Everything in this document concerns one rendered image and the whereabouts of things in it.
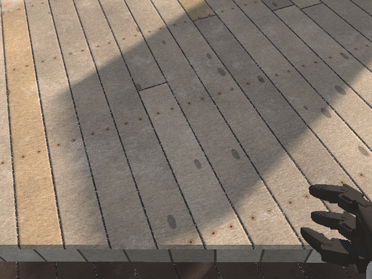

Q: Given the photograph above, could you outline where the right robot hand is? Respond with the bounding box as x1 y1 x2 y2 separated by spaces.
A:
301 184 372 274

